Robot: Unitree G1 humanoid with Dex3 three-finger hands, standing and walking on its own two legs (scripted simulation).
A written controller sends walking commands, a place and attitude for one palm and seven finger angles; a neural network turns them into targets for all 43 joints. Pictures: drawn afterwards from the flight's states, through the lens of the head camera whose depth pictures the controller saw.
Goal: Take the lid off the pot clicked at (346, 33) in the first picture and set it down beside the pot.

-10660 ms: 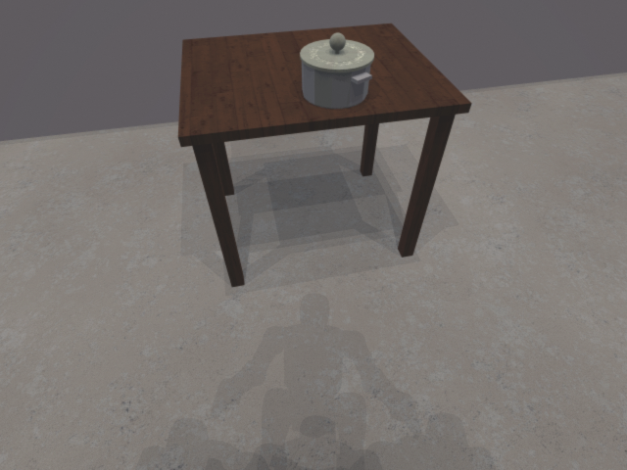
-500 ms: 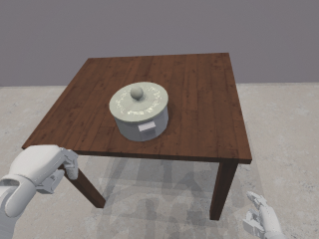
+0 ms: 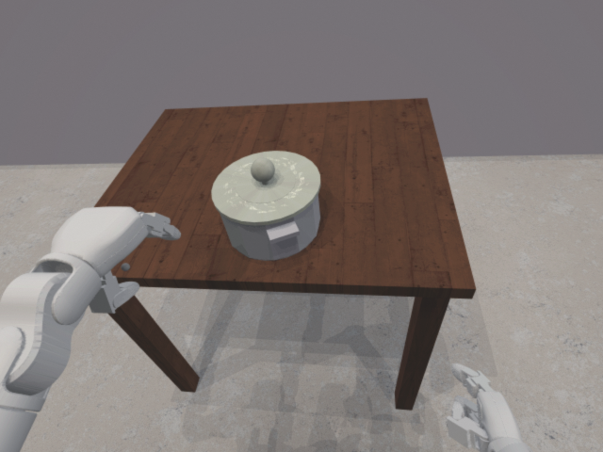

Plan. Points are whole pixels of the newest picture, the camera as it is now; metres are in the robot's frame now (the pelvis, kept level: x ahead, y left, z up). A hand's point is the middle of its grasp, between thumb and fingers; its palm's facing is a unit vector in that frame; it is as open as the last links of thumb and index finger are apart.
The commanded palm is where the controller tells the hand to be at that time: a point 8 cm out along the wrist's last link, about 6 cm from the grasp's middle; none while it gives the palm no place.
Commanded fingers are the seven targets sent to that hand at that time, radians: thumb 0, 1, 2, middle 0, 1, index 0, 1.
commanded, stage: reach forward and open the fingers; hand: left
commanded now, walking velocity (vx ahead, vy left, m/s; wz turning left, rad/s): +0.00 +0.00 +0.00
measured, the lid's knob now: (262, 170) +0.55 +0.14 +0.08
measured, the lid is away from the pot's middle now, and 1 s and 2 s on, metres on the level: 0.00 0.00 0.00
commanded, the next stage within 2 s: move the open hand above the knob in 0.08 s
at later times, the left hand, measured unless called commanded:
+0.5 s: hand (160, 224) +0.34 +0.22 +0.16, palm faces -0.20 -0.01 -0.98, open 10.0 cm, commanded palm +0.33 +0.22 +0.23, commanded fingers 0.00 -0.30 1.46 -0.85 -0.08 -0.85 -0.08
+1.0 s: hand (202, 187) +0.42 +0.19 +0.16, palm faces -0.24 -0.02 -0.97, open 10.0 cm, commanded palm +0.41 +0.19 +0.23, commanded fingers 0.00 -0.30 1.46 -0.85 -0.08 -0.85 -0.08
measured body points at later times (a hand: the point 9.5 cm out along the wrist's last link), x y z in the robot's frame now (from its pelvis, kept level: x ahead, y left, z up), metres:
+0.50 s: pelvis +0.00 -0.01 +0.00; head +0.01 -0.06 +0.44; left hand +0.35 +0.22 +0.21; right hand +0.21 -0.24 -0.10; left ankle +0.02 +0.12 -0.74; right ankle +0.02 -0.15 -0.74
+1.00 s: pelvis +0.02 -0.01 +0.00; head +0.04 -0.06 +0.44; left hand +0.42 +0.19 +0.21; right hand +0.19 -0.25 -0.12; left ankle +0.02 +0.12 -0.74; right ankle +0.02 -0.15 -0.74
